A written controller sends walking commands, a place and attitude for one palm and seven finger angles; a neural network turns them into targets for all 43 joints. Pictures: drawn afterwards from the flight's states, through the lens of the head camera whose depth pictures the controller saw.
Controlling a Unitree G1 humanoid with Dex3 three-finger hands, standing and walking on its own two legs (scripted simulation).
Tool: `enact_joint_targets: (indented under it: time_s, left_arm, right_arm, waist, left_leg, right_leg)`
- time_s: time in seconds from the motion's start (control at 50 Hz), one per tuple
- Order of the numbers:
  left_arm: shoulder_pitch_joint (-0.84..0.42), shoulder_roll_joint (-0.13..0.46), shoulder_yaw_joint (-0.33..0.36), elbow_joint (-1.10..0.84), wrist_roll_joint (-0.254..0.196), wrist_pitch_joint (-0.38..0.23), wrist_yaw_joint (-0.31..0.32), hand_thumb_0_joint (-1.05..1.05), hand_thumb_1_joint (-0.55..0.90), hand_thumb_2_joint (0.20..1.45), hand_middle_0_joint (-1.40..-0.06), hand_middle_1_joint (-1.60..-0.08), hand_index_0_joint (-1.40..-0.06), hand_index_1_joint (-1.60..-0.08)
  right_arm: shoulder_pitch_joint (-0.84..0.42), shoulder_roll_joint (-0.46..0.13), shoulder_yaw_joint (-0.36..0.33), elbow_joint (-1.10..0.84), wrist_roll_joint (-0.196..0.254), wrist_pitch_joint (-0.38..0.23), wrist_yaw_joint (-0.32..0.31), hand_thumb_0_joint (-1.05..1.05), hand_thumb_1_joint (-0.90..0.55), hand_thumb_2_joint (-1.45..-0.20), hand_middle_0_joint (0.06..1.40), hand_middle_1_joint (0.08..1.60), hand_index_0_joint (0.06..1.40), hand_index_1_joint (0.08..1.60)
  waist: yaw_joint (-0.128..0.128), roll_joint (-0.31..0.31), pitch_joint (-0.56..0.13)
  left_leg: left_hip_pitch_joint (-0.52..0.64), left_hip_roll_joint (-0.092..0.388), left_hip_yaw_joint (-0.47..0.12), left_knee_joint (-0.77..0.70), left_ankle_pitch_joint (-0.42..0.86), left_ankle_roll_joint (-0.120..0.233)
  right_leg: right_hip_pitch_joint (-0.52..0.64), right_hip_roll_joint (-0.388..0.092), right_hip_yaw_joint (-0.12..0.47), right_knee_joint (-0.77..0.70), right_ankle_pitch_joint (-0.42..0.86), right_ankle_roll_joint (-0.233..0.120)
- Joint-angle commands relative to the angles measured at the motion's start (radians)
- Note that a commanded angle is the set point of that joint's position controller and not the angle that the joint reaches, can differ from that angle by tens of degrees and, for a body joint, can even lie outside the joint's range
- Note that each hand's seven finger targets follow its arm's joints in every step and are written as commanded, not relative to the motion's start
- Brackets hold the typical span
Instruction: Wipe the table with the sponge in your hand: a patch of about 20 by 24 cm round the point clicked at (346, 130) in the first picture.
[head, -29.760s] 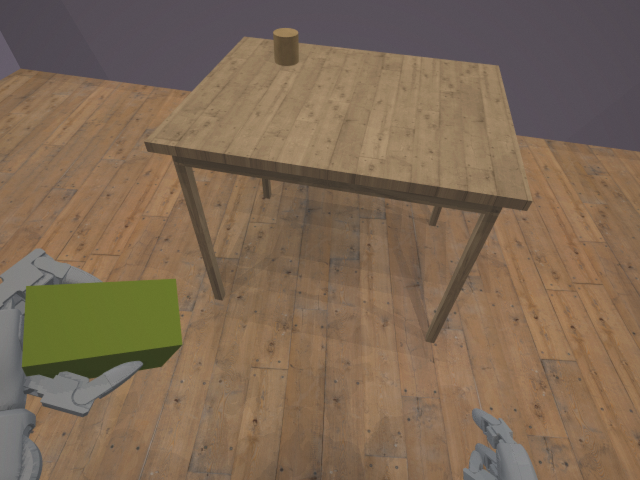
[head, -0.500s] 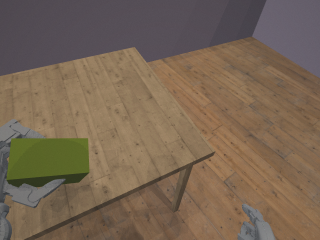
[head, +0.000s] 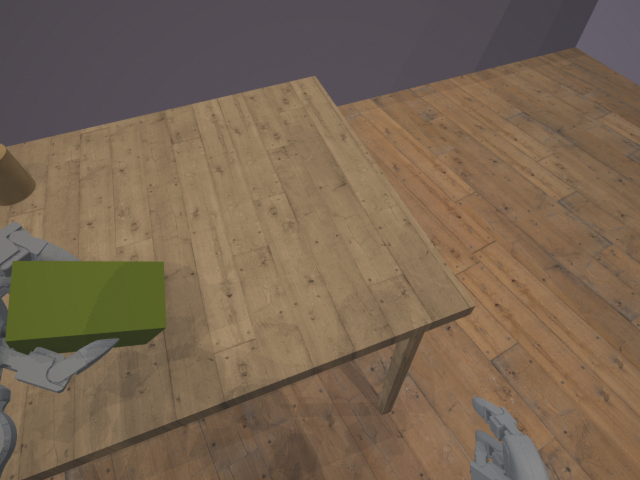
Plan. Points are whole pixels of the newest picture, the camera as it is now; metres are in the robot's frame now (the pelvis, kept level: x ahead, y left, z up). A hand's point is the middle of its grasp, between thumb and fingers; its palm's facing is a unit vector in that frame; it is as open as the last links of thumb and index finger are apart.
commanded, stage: come to a stop and stand still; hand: left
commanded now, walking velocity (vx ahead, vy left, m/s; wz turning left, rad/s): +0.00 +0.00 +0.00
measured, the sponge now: (112, 308) +0.24 +0.23 +0.14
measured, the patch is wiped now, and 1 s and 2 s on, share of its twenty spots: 0.00 0.00 0.00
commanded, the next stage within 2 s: look again from close up in 0.90 s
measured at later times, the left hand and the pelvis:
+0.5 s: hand out of the picture +0.18 +0.34 +0.16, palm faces +0.41 -0.84 -0.35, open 10.0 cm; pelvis -0.03 +0.08 +0.00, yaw +3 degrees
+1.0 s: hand out of the picture +0.16 +0.36 +0.16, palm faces +0.36 -0.85 -0.38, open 10.0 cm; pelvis -0.04 +0.10 +0.00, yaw +3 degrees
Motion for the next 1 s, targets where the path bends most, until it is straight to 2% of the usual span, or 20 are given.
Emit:
enact_joint_targets:
  time_s: [0.0,0.02,0.04,0.1,0.12,0.22,0.3,0.34,0.42,0.44,0.52,0.54,0.66,0.72,0.74,0.82,0.84,0.92,0.94,0.98]
  left_arm:
    - [-0.088,0.24,0.15,-0.269,0.003,-0.095,0.038,0.0,0.1,1.3,-1.2,-1.6,-1.2,-1.6]
    - [-0.127,0.317,0.208,-0.31,0.007,-0.095,0.05,0.0,0.1,1.3,-1.2,-1.6,-1.2,-1.6]
    - [-0.129,0.256,0.169,-0.313,0.004,-0.101,0.048,0.0,0.1,1.3,-1.2,-1.6,-1.2,-1.6]
    - [-0.101,0.234,0.157,-0.334,-0.002,-0.102,0.057,0.0,0.1,1.3,-1.2,-1.6,-1.2,-1.6]
    - [-0.07,0.248,0.175,-0.334,-0.002,-0.097,0.06,0.0,0.1,1.3,-1.2,-1.6,-1.2,-1.6]
    - [0.024,0.15,0.115,-0.302,-0.016,-0.09,0.048,0.0,0.1,1.3,-1.2,-1.6,-1.2,-1.6]
    - [-0.003,0.132,0.096,-0.283,-0.024,-0.083,0.028,0.0,0.1,1.3,-1.2,-1.6,-1.2,-1.6]
    - [-0.012,0.124,0.086,-0.29,-0.024,-0.082,0.019,0.0,0.1,1.3,-1.2,-1.6,-1.2,-1.6]
    - [-0.047,0.193,0.134,-0.335,-0.021,-0.084,0.007,0.0,0.1,1.3,-1.2,-1.6,-1.2,-1.6]
    - [-0.041,0.153,0.103,-0.345,-0.023,-0.089,-0.002,0.0,0.1,1.3,-1.2,-1.6,-1.2,-1.6]
    - [-0.033,0.191,0.132,-0.356,-0.024,-0.085,-0.012,0.0,0.1,1.3,-1.2,-1.6,-1.2,-1.6]
    - [-0.023,0.158,0.107,-0.356,-0.027,-0.091,-0.019,0.0,0.1,1.3,-1.2,-1.6,-1.2,-1.6]
    - [-0.036,0.16,0.104,-0.33,-0.029,-0.083,-0.035,0.0,0.1,1.3,-1.2,-1.6,-1.2,-1.6]
    - [-0.035,0.179,0.125,-0.321,-0.022,-0.077,-0.034,0.0,0.1,1.3,-1.2,-1.6,-1.2,-1.6]
    - [-0.045,0.141,0.088,-0.338,-0.021,-0.087,-0.04,0.0,0.1,1.3,-1.2,-1.6,-1.2,-1.6]
    - [-0.02,0.197,0.141,-0.347,-0.021,-0.077,-0.032,0.0,0.1,1.3,-1.2,-1.6,-1.2,-1.6]
    - [-0.019,0.147,0.099,-0.348,-0.026,-0.084,-0.04,0.0,0.1,1.3,-1.2,-1.6,-1.2,-1.6]
    - [0.007,0.189,0.143,-0.343,-0.029,-0.074,-0.034,0.0,0.1,1.3,-1.2,-1.6,-1.2,-1.6]
    - [0.004,0.151,0.111,-0.348,-0.032,-0.082,-0.04,0.0,0.1,1.3,-1.2,-1.6,-1.2,-1.6]
    - [0.017,0.168,0.122,-0.344,-0.038,-0.075,-0.041,0.0,0.1,1.3,-1.2,-1.6,-1.2,-1.6]
  right_arm:
    - [-0.058,-0.13,-0.07,-0.132,-0.002,-0.09,-0.013,0.0,-0.9,-0.9,0.2,0.3,0.2,0.3]
    - [-0.089,-0.138,-0.071,-0.124,0.001,-0.089,-0.015,0.0,-0.9,-0.9,0.2,0.3,0.2,0.3]
    - [-0.06,-0.122,-0.073,-0.122,-0.004,-0.088,-0.019,0.0,-0.9,-0.9,0.2,0.3,0.2,0.3]
    - [-0.051,-0.127,-0.08,-0.122,-0.004,-0.095,-0.011,0.0,-0.9,-0.9,0.2,0.3,0.2,0.3]
    - [-0.075,-0.13,-0.08,-0.112,0.0,-0.097,-0.008,0.0,-0.9,-0.9,0.2,0.3,0.2,0.3]
    - [-0.082,-0.134,-0.09,-0.101,0.004,-0.097,0.0,0.0,-0.9,-0.9,0.2,0.3,0.2,0.3]
    - [-0.091,-0.128,-0.096,-0.115,0.003,-0.081,-0.007,0.0,-0.9,-0.9,0.2,0.3,0.2,0.3]
    - [-0.098,-0.12,-0.089,-0.12,0.006,-0.072,-0.012,0.0,-0.9,-0.9,0.2,0.3,0.2,0.3]
    - [-0.131,-0.123,-0.084,-0.128,0.008,-0.078,-0.016,0.0,-0.9,-0.9,0.2,0.3,0.2,0.3]
    - [-0.103,-0.106,-0.079,-0.131,0.002,-0.076,-0.016,0.0,-0.9,-0.9,0.2,0.3,0.2,0.3]
    - [-0.122,-0.117,-0.079,-0.133,0.006,-0.081,-0.012,0.0,-0.9,-0.9,0.2,0.3,0.2,0.3]
    - [-0.098,-0.104,-0.076,-0.131,-0.002,-0.077,-0.013,0.0,-0.9,-0.9,0.2,0.3,0.2,0.3]
    - [-0.097,-0.107,-0.078,-0.141,0.001,-0.071,-0.011,0.0,-0.9,-0.9,0.2,0.3,0.2,0.3]
    - [-0.123,-0.109,-0.077,-0.145,0.009,-0.07,-0.01,0.0,-0.9,-0.9,0.2,0.3,0.2,0.3]
    - [-0.1,-0.102,-0.075,-0.141,0.001,-0.068,-0.01,0.0,-0.9,-0.9,0.2,0.3,0.2,0.3]
    - [-0.116,-0.109,-0.079,-0.152,0.011,-0.073,-0.009,0.0,-0.9,-0.9,0.2,0.3,0.2,0.3]
    - [-0.099,-0.1,-0.075,-0.148,0.004,-0.069,-0.009,0.0,-0.9,-0.9,0.2,0.3,0.2,0.3]
    - [-0.114,-0.108,-0.08,-0.156,0.016,-0.072,-0.01,0.0,-0.9,-0.9,0.2,0.3,0.2,0.3]
    - [-0.093,-0.102,-0.079,-0.15,0.008,-0.069,-0.011,0.0,-0.9,-0.9,0.2,0.3,0.2,0.3]
    - [-0.093,-0.1,-0.083,-0.157,0.013,-0.071,-0.014,0.0,-0.9,-0.9,0.2,0.3,0.2,0.3]
  waist:
    - [0.015,-0.109,-0.209]
    - [0.01,-0.073,-0.24]
    - [0.005,-0.053,-0.245]
    - [0.005,0.008,-0.22]
    - [0.002,0.023,-0.24]
    - [-0.007,0.031,-0.189]
    - [-0.015,-0.032,-0.123]
    - [-0.019,0.017,-0.127]
    - [-0.024,0.068,-0.146]
    - [-0.023,0.059,-0.153]
    - [-0.027,0.079,-0.167]
    - [-0.024,0.078,-0.167]
    - [-0.025,0.06,-0.141]
    - [-0.027,0.062,-0.142]
    - [-0.027,0.071,-0.146]
    - [-0.026,0.059,-0.162]
    - [-0.026,0.056,-0.152]
    - [-0.029,0.059,-0.15]
    - [-0.027,0.056,-0.154]
    - [-0.029,0.045,-0.148]
  left_leg:
    - [-0.015,0.001,-0.034,0.018,0.193,0.031]
    - [0.023,-0.001,-0.042,0.017,0.186,0.035]
    - [-0.004,-0.002,-0.044,0.02,0.201,0.03]
    - [-0.016,-0.008,-0.048,0.044,0.202,0.02]
    - [0.043,-0.005,-0.056,0.036,0.216,0.025]
    - [0.107,0.021,-0.093,-0.015,0.262,0.022]
    - [0.05,0.05,-0.142,-0.082,0.2,0.011]
    - [0.042,0.076,-0.178,-0.135,0.165,0.011]
    - [0.025,0.082,-0.209,-0.167,0.113,0.0]
    - [0.007,0.09,-0.211,-0.171,0.124,-0.009]
    - [0.042,0.09,-0.224,-0.174,0.174,-0.035]
    - [0.026,0.101,-0.224,-0.181,0.184,-0.04]
    - [0.017,0.113,-0.24,-0.215,0.146,-0.062]
    - [0.01,0.108,-0.242,-0.231,0.057,-0.056]
    - [-0.016,0.116,-0.249,-0.242,0.026,-0.055]
    - [0.007,0.1,-0.238,-0.217,0.067,-0.057]
    - [-0.015,0.105,-0.239,-0.224,0.052,-0.057]
    - [0.009,0.093,-0.235,-0.209,0.054,-0.058]
    - [-0.007,0.097,-0.231,-0.208,0.06,-0.056]
    - [-0.006,0.084,-0.222,-0.184,0.101,-0.053]
  right_leg:
    - [0.217,-0.26,0.19,-0.032,0.489,0.177]
    - [0.205,-0.257,0.22,-0.02,0.482,0.168]
    - [0.249,-0.265,0.185,-0.01,0.485,0.155]
    - [0.246,-0.288,0.205,-0.018,0.474,0.131]
    - [0.207,-0.274,0.219,-0.011,0.45,0.121]
    - [0.12,-0.243,0.164,-0.005,0.307,0.087]
    - [0.095,-0.215,0.119,-0.026,0.161,0.096]
    - [0.091,-0.195,0.094,-0.005,0.101,0.102]
    - [0.102,-0.184,0.106,0.01,0.071,0.102]
    - [0.123,-0.186,0.078,0.011,0.073,0.106]
    - [0.103,-0.184,0.09,0.018,0.06,0.103]
    - [0.112,-0.184,0.065,0.019,0.053,0.108]
    - [0.095,-0.185,0.069,0.024,0.014,0.113]
    - [0.106,-0.181,0.082,0.021,0.005,0.115]
    - [0.125,-0.18,0.065,0.028,0.011,0.117]
    - [0.132,-0.184,0.084,0.015,0.027,0.113]
    - [0.138,-0.185,0.066,0.015,0.032,0.115]
    - [0.121,-0.19,0.09,-0.005,0.021,0.11]
    - [0.139,-0.19,0.071,-0.003,0.036,0.111]
    - [0.137,-0.202,0.087,-0.02,0.06,0.107]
